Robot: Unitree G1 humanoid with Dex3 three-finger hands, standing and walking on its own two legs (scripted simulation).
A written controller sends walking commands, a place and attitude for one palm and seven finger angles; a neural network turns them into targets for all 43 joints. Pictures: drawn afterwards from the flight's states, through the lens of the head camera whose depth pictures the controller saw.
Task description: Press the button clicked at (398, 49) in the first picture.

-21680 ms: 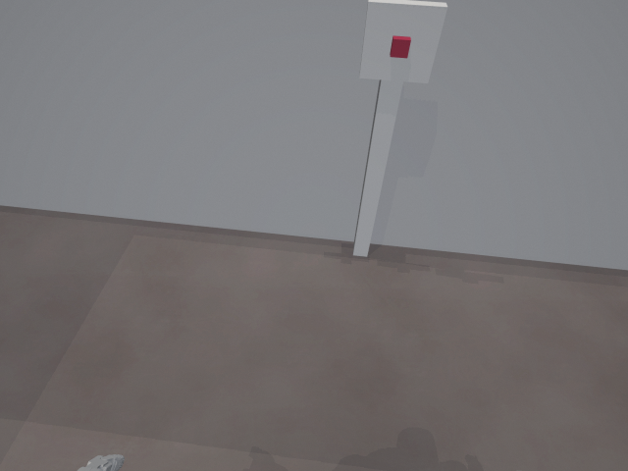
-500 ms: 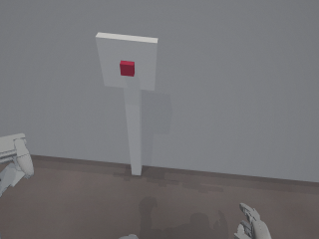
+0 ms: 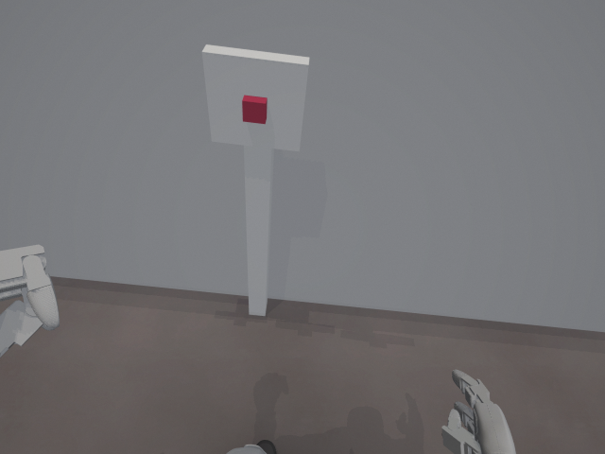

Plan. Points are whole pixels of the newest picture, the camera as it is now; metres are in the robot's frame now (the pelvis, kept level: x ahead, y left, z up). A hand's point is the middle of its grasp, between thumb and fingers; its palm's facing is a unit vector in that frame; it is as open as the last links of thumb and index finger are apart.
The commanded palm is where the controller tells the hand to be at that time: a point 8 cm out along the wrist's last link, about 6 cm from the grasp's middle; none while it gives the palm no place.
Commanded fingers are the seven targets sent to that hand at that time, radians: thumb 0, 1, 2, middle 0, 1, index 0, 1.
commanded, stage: stop stepping back and stand still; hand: left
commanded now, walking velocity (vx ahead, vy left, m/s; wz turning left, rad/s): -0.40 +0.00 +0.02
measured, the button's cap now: (255, 108) +0.66 +0.14 +0.11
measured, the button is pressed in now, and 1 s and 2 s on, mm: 0 0 0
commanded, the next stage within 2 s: let the arm hang, fingers relaxed in 1.04 s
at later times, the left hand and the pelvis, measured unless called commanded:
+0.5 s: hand out of the picture +0.11 +0.25 +0.18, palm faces +0.29 -0.87 -0.39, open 3.1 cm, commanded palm +0.06 +0.30 +0.19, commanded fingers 0.00 0.90 0.90 -1.30 -1.50 -1.30 -1.50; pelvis -0.09 +0.03 +0.02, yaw -4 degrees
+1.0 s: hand out of the picture +0.10 +0.27 +0.18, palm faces +0.34 -0.82 -0.46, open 3.1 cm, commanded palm +0.04 +0.32 +0.19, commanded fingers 0.00 0.90 0.90 -1.30 -1.50 -1.30 -1.50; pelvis -0.10 +0.04 +0.00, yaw -2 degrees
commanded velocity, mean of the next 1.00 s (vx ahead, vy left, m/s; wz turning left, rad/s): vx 0.11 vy -0.03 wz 0.00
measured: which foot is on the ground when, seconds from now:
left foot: down 0.00-0.14, up 0.16-0.28, down 0.30-0.60, up 0.62-0.80, down 0.82-1.00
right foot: up 0.00-0.12, down 0.14-0.32, up 0.34-0.56, down 0.58-1.00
